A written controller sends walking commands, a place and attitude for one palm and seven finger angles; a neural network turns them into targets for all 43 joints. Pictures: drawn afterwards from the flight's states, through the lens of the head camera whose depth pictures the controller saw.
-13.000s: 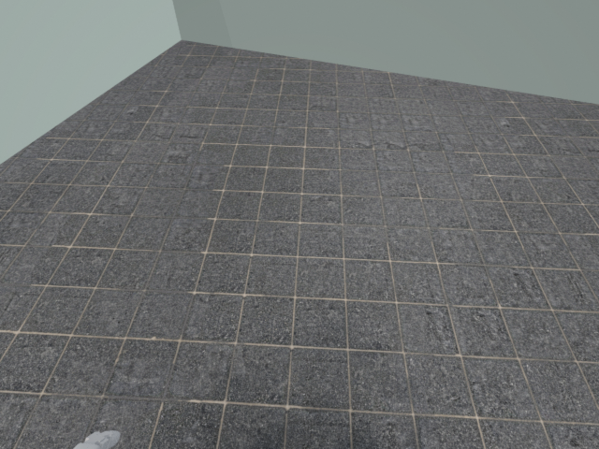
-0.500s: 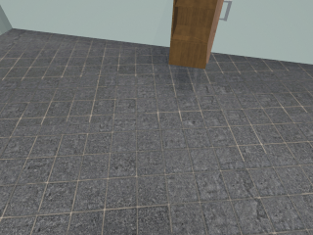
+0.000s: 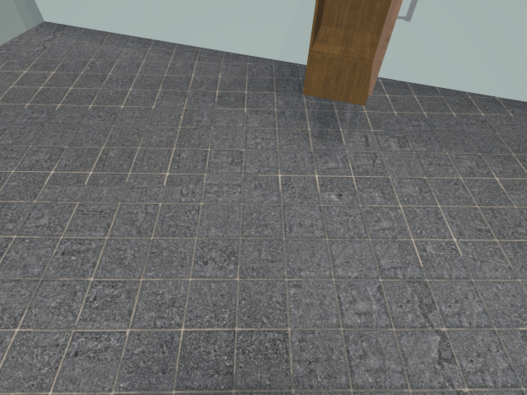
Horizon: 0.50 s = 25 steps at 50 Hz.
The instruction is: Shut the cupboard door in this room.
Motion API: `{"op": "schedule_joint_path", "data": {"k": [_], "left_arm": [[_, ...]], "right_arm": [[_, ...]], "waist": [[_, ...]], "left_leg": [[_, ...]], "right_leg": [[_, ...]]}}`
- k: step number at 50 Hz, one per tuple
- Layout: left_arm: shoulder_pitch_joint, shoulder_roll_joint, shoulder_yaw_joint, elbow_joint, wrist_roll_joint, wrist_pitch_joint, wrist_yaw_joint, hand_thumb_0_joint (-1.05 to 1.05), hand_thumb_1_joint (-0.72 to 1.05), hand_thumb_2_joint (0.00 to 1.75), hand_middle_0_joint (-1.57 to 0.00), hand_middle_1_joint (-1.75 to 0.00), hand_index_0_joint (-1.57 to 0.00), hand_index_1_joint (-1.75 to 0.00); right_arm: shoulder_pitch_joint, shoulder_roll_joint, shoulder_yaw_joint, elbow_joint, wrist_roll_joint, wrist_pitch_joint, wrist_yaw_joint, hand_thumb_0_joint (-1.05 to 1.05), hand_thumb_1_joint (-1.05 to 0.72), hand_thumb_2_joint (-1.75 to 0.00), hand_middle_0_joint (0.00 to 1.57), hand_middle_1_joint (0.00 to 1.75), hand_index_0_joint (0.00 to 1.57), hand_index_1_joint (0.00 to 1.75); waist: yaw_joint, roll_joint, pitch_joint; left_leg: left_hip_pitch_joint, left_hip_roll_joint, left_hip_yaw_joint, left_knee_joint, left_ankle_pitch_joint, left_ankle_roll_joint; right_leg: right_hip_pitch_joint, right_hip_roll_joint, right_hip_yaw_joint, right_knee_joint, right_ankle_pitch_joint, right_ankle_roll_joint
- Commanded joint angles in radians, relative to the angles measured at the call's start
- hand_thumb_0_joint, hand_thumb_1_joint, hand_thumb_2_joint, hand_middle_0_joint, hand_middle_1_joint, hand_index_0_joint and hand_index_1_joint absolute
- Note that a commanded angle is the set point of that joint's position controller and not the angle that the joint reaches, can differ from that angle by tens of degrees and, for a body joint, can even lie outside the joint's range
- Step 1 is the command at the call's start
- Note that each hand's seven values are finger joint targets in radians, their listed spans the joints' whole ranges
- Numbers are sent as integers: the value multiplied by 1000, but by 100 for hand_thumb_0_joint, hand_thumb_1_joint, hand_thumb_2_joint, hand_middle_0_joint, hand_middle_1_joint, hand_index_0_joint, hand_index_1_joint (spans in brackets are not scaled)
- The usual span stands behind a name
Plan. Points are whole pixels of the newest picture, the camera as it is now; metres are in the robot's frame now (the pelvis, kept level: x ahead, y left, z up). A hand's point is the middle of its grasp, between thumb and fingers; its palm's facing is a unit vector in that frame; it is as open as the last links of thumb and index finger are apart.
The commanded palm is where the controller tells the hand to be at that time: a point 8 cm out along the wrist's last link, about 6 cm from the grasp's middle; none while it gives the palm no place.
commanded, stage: turn or walk to find it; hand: left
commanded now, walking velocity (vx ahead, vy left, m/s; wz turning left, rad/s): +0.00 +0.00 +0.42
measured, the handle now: (408, 2) +1.60 -0.54 -0.01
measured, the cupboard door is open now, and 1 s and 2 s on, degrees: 89 89 89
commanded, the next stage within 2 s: none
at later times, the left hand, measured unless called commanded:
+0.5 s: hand out of the picture +0.03 +0.16 -0.13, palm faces +0.23 -0.93 -0.29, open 7.4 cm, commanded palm none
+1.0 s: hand out of the picture -0.05 +0.19 -0.15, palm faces +0.48 -0.84 -0.27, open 7.4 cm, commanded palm none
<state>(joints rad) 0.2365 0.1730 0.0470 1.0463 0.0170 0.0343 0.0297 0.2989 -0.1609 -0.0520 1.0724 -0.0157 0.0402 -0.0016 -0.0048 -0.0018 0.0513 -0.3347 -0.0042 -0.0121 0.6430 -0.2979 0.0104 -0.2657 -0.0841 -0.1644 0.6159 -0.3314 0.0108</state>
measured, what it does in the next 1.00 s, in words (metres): steps on the spot, turning left: right foot, then left foot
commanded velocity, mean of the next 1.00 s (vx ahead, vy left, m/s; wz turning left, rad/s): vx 0.00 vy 0.00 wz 0.42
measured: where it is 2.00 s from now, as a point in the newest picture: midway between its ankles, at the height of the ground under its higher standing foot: outside the picture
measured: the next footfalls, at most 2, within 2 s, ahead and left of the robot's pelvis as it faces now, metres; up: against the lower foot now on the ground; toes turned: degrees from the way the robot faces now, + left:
right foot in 0.32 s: +0.03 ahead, -0.15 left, +0.00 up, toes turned +7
left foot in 0.74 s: -0.02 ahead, +0.09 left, +0.00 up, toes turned +25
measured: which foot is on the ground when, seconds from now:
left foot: down 0.00-0.32, up 0.34-0.72, down 0.74-1.00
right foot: down 0.00-0.02, up 0.04-0.30, down 0.32-0.76, up 0.78-1.00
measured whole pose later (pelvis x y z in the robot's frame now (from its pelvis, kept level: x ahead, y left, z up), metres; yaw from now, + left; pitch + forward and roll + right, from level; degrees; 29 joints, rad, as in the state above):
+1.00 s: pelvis +0.00 -0.03 +0.01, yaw +27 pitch +0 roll +0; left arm 0.20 0.26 0.05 0.96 0.01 0.05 0.01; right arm 0.12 -0.20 -0.04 0.95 -0.01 0.02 0.00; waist 0.03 -0.01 0.09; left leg -0.21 -0.01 -0.03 0.49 -0.28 0.01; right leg -0.45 -0.09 -0.03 0.99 -0.45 0.08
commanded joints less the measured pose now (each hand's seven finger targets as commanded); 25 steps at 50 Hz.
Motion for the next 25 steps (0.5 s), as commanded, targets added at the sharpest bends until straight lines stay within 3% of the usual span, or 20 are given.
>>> {"op": "schedule_joint_path", "data": {"k": [1,2,3,5,6,9,12,13,14,15,16,17,18,20,21,25], "left_arm": [[-76,99,33,-123,-3,-3,-1,0,90,90,-20,-30,-20,-30],[-70,101,28,-132,2,-1,-1,0,90,90,-20,-30,-20,-30],[-75,100,29,-133,4,-6,-3,0,90,90,-20,-30,-20,-30],[-74,101,24,-135,2,-17,-10,0,90,90,-20,-30,-20,-30],[-82,92,22,-138,0,-19,-12,0,90,90,-20,-30,-20,-30],[-98,88,15,-162,-10,-19,-10,0,90,90,-20,-30,-20,-30],[-49,99,16,-163,-14,-19,-9,0,90,90,-20,-30,-20,-30],[-7,105,20,-155,-14,-22,-8,0,90,90,-20,-30,-20,-30],[39,128,25,-146,-11,-26,-5,0,90,90,-20,-30,-20,-30],[67,199,38,-147,1,-35,0,0,90,90,-20,-30,-20,-30],[47,283,55,-168,12,-38,5,0,90,90,-20,-30,-20,-30],[22,270,51,-189,4,-36,5,0,90,90,-20,-30,-20,-30],[-28,252,51,-195,4,-40,7,0,90,90,-20,-30,-20,-30],[-109,196,32,-207,3,-42,3,0,90,90,-20,-30,-20,-30],[-118,183,27,-213,5,-46,1,0,90,90,-20,-30,-20,-30],[-28,192,27,-186,7,-49,1,0,90,90,-20,-30,-20,-30]], "right_arm": [[69,-188,-34,-91,-17,-31,-11,0,-90,-90,20,30,20,30],[71,-206,-38,-92,-12,-36,-20,0,-90,-90,20,30,20,30],[49,-209,-40,-97,-11,-38,-24,0,-90,-90,20,30,20,30],[13,-206,-37,-116,-11,-44,-27,0,-90,-90,20,30,20,30],[6,-208,-38,-116,-12,-44,-28,0,-90,-90,20,30,20,30],[8,-223,-44,-127,-14,-35,-25,0,-90,-90,20,30,20,30],[-26,-234,-51,-149,-15,-24,-17,0,-90,-90,20,30,20,30],[-48,-234,-54,-161,-12,-20,-14,0,-90,-90,20,30,20,30],[-66,-220,-55,-171,-6,-17,-9,0,-90,-90,20,30,20,30],[-58,-174,-51,-184,2,-15,-2,0,-90,-90,20,30,20,30],[-80,-125,-42,-220,-1,-19,0,0,-90,-90,20,30,20,30],[-127,-175,-53,-227,-14,-12,-1,0,-90,-90,20,30,20,30],[-128,-169,-55,-214,-12,0,2,0,-90,-90,20,30,20,30],[-84,-166,-55,-179,-10,10,13,0,-90,-90,20,30,20,30],[-69,-156,-51,-168,-9,12,17,0,-90,-90,20,30,20,30],[-115,-156,-39,-178,-4,12,17,0,-90,-90,20,30,20,30]], "waist": [[-46,319,33],[-42,298,-6],[-28,231,-34],[-15,133,-89],[-18,126,-108],[-29,132,-127],[-9,146,-131],[14,150,-130],[35,114,-131],[45,-38,-132],[50,-281,-74],[55,-196,-37],[24,-199,3],[-30,-118,33],[-37,-131,33],[1,-162,-8]], "left_leg": [[-30,260,-488,-409,12,109],[34,294,-542,-434,65,165],[70,289,-520,-402,103,186],[134,256,-436,-341,225,188],[161,236,-399,-323,284,181],[195,222,-393,-291,399,183],[119,174,-378,-269,379,148],[60,151,-358,-245,325,121],[-21,106,-322,-204,219,78],[-185,23,-234,-70,62,16],[-337,-79,-65,145,-192,-43],[-303,-30,-88,318,-245,-39],[-286,-13,-98,432,-219,-37],[-251,11,-73,536,-120,-46],[-234,15,-50,552,-79,-55],[-231,22,-9,476,-81,-76]], "right_leg": [[-171,46,11,233,-169,23],[-223,34,102,381,-224,15],[-253,25,144,444,-208,14],[-263,24,163,434,-167,23],[-253,30,163,400,-160,29],[-198,54,156,256,-173,37],[-47,85,136,45,-96,35],[41,86,124,-70,-5,36],[156,65,127,-211,86,33],[291,-85,274,-316,34,-10],[275,-334,538,-373,38,-112],[122,-389,530,-379,109,-170],[43,-347,500,-377,128,-173],[-2,-254,327,-335,220,-147],[5,-219,254,-313,289,-135],[124,-217,191,-271,464,-143]]}}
